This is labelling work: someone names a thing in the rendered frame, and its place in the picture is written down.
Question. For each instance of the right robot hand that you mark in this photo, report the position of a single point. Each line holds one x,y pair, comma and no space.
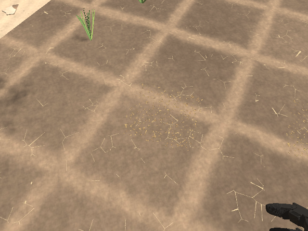
294,212

